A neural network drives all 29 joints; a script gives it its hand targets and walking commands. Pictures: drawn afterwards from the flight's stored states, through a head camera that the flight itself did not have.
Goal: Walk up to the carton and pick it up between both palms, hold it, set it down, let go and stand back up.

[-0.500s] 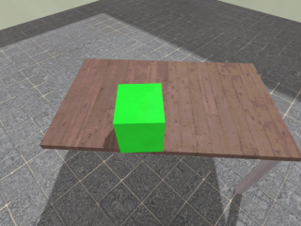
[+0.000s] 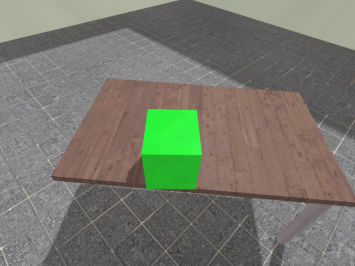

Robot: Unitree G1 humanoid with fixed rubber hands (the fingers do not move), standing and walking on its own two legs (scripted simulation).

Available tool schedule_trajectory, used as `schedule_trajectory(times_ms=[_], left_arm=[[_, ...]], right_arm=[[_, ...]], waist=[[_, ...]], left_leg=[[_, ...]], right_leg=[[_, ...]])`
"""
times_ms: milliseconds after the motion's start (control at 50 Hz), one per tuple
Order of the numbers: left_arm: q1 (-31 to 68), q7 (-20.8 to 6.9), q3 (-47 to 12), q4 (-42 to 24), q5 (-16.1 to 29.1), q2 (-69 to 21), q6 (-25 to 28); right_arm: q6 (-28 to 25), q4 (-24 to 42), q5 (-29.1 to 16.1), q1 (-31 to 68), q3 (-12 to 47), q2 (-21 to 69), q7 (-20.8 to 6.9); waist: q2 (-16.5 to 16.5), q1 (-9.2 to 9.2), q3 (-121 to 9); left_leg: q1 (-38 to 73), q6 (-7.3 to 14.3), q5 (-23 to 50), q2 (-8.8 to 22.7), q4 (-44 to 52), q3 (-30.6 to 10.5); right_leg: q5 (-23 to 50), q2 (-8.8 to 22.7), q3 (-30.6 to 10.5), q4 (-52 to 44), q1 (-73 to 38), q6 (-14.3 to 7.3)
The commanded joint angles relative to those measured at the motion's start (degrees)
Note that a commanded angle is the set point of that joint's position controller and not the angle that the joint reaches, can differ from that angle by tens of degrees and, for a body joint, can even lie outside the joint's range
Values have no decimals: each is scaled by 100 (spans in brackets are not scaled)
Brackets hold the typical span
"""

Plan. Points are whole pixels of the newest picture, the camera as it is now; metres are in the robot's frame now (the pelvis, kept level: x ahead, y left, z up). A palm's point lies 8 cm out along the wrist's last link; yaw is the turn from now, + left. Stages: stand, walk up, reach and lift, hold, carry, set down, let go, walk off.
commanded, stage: walk up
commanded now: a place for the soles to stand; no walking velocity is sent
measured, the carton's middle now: (171, 149) +0.53 +0.05 -0.11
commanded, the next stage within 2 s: none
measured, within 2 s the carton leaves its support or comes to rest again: neither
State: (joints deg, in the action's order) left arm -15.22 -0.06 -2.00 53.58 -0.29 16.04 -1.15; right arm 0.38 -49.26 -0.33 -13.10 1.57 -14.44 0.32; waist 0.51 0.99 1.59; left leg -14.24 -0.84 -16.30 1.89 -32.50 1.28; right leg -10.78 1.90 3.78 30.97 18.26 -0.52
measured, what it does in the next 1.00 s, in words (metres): shifts its weight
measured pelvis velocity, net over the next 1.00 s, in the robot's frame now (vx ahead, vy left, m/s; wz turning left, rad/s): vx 0.07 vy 0.02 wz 0.11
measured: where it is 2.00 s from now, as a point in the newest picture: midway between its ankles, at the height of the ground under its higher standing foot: outside the picture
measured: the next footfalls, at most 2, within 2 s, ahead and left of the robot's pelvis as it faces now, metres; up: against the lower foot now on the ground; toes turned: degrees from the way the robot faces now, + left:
right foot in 1.56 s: +0.19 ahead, -0.10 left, +0.00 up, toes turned +8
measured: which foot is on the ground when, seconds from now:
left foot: down 0.00-1.00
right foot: down 0.00-1.00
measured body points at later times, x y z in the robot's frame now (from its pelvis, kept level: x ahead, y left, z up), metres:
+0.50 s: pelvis +0.01 +0.00 +0.00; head +0.01 +0.00 +0.45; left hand +0.08 +0.26 -0.13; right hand +0.06 -0.26 -0.13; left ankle +0.01 +0.13 -0.73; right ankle +0.07 -0.12 -0.73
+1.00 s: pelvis +0.07 +0.02 +0.01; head +0.07 +0.03 +0.46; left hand +0.06 +0.28 -0.14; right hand +0.08 -0.23 -0.14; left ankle +0.02 +0.13 -0.73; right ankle +0.07 -0.11 -0.73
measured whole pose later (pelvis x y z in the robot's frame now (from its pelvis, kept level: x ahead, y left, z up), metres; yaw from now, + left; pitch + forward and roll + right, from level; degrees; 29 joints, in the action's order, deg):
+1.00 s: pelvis +0.07 +0.02 +0.01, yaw +6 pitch -1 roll +0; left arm -19.7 0.1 -3.0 55.1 -1.7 15.1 1.5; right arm -0.9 -56.6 0.8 -22.8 2.4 -14.0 -0.1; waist 0.3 0.4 0.1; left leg -9.8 0.9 -18.7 -1.4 -29.2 -2.9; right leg -15.6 3.0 4.2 28.2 11.4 1.2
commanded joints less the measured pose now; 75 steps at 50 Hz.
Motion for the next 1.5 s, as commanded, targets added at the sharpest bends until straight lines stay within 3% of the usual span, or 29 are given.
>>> schedule_trajectory(times_ms=[0, 20, 140, 340, 520, 540, 580, 600, 640, 680, 700, 720, 760, 780, 840, 880, 960, 1060, 1160, 1220, 1260, 1300, 1320, 1340, 1360, 1380, 1420, 1440, 1480], left_arm=[[88, 19, 133, -277, 41, 721, 134], [80, 26, 139, -265, 45, 745, 139], [109, 21, 156, -234, 58, 796, 102], [94, 22, 105, -140, 27, 715, 72], [161, 20, 79, -113, 28, 700, 68], [-249, -15, 89, -193, -101, 532, 151], [-356, 8, 215, -169, -88, 841, 139], [-307, 33, 254, -110, -66, 1007, 122], [-90, 48, 231, -115, -112, 916, 139], [-9, 26, 168, -193, -154, 753, 208], [7, -13, 148, -223, -148, 689, 222], [-7, -56, 115, -268, -135, 575, 219], [-82, -84, 53, -307, -114, 330, 148], [-232, -75, 52, -257, -111, 294, 133], [-615, -37, 15, -164, -143, 276, 282], [-697, 37, 39, -115, -158, 510, 403], [-467, 66, 71, -119, -123, 613, 335], [-711, 91, 97, -63, -101, 597, 304], [-777, 111, 156, -101, -100, 667, 188], [-695, 113, 183, -135, -85, 701, 146], [-591, 104, 191, -169, -120, 688, 127], [-338, 78, 149, -251, -133, 603, 109], [-183, 58, 96, -319, -149, 488, 102], [-52, 50, 60, -409, -149, 346, 95], [95, 69, 25, -502, -171, 248, 64], [188, 108, 23, -576, -149, 194, 36], [268, 132, 48, -626, -97, 185, 62], [164, 133, 72, -586, -91, 211, 103], [-329, 136, 121, -369, -70, 252, 192]], right_arm=[[-96, 158, 6, -190, -127, -665, 17], [-107, 134, -6, -208, -125, -635, 21], [-148, 0, 36, -351, -65, -664, 45], [-163, -111, 34, -296, -58, -827, 47], [-129, -159, 23, -318, -76, -907, 38], [-98, -322, 129, -866, -31, -764, -40], [-27, -343, 166, -943, -21, -741, -88], [-23, -326, 169, -987, -26, -613, -100], [-118, -352, 218, -1009, -28, -574, -96], [-260, -343, 176, -1040, -59, -646, -91], [-296, -339, 168, -1152, -90, -701, -95], [-312, -332, 127, -1244, -107, -778, -84], [-200, -377, 21, -1166, -217, -1056, -16], [-127, -423, -7, -1068, -201, -1080, 18], [-130, -454, 105, -867, -138, -904, 41], [-219, -445, 118, -988, -121, -763, -9], [-245, -453, 107, -1140, -34, -548, 10], [-227, -418, 143, -1147, -110, -704, 73], [-187, -260, 160, -967, -71, -609, 133], [-161, -189, 184, -882, -82, -566, 130], [-172, -132, 181, -862, -89, -555, 128], [-189, -121, 159, -999, -121, -617, 117], [-196, -186, 143, -1247, -186, -806, 120], [-187, -241, 139, -1443, -266, -997, 138], [-179, -281, 106, -1624, -292, -1071, 169], [-161, -257, 65, -1577, -328, -1076, 192], [-110, -123, 125, -1021, -257, -956, 205], [-97, -70, 160, -691, -248, -911, 193], [-109, 48, 119, -199, -194, -778, 172]], waist=[[-19, -155, 91], [213, -138, 116], [455, -117, -259], [-229, 14, -58], [-257, -24, 95], [-187, 9, -344], [252, -34, 151], [530, -81, 396], [398, -162, 625], [113, -224, 143], [65, -235, -82], [-21, -231, -244], [-507, -151, 405], [-624, -76, 838], [-494, 113, 653], [-501, 36, 21], [-144, -133, -29], [-122, -22, -312], [175, 41, -182], [333, 35, -111], [146, -43, -95], [-124, -187, -59], [-511, -326, -102], [-988, -432, -45], [-1123, -536, 70], [-919, -501, 164], [-788, -335, 558], [-869, -180, 593], [-787, 170, 177]], left_leg=[[-186, 385, -175, 324, 674, -526], [-138, 360, -122, 292, 630, -491], [37, 328, 119, 221, 457, -327], [-387, 372, 419, 429, 862, -578], [-514, 395, 259, 455, 954, -728], [-442, 403, -1431, 202, 953, -636], [-931, 233, -1781, -86, 372, -458], [-889, 212, -1316, -147, 1, -275], [-748, 250, -320, 29, 164, -323], [-81, 291, 332, 47, 667, -487], [240, 352, 171, 115, 899, -707], [434, 433, -431, 305, 1206, -1087], [-561, 689, -2881, 757, 2167, -2099], [-939, 758, -3185, 843, 2404, -2236], [-168, 624, -587, 445, 1691, -1502], [237, 482, 1133, 228, 963, -996], [115, 369, 1171, 106, 734, -805], [175, 383, 2653, 92, 135, -747], [-304, 291, 2279, -3, -324, -746], [-527, 270, 1826, -60, -540, -692], [-352, 296, 1757, -55, -386, -750], [179, 419, 2383, 39, 28, -1035], [582, 484, 2968, 239, 314, -1439], [1151, 657, 3748, 622, 623, -2001], [1448, 857, 4282, 1009, 875, -2482], [1351, 1114, 4031, 1280, 1020, -2779], [820, 1322, 3060, 1132, 1129, -2414], [743, 1258, 2943, 922, 1022, -2154], [466, 803, 3807, 430, 474, -1387]], right_leg=[[-901, 561, -979, -973, 98, -257], [-926, 571, -1018, -1040, 115, -238], [-823, 725, -1104, -1235, -157, -343], [-204, 506, -676, -661, -557, -263], [-244, 489, -604, -625, -493, -241], [-2072, 572, -732, -1001, -784, -345], [-3831, 1052, -1632, -1778, -534, -540], [-4040, 1382, -1904, -2056, -244, -647], [-2812, 1492, -1682, -1922, -283, -618], [-1339, 1133, -935, -1500, -458, -411], [-1273, 863, -535, -1214, -375, -309], [-1632, 576, -229, -863, -219, -188], [-2014, -49, 170, -15, -40, 12], [-1875, -74, 104, 66, -57, 3], [-455, 184, -75, -560, -270, -127], [134, 410, -309, -745, -785, -228], [10, 466, -414, -599, -925, -312], [1800, 532, -254, -157, -1342, -389], [2083, 780, -470, -47, -1551, -640], [1718, 951, -544, -185, -1477, -759], [1319, 948, -481, -122, -1195, -748], [957, 570, -45, 291, -675, -495], [603, 343, 188, 779, -284, -309], [-659, 34, 336, 1375, 379, -122], [-2194, -83, 154, 1794, 921, -57], [-2670, -31, -58, 1868, 1144, -32], [-2648, 91, -276, 1430, 1017, 5], [-2295, 97, -286, 874, 788, 33], [-314, 1, -166, -134, -375, -58]])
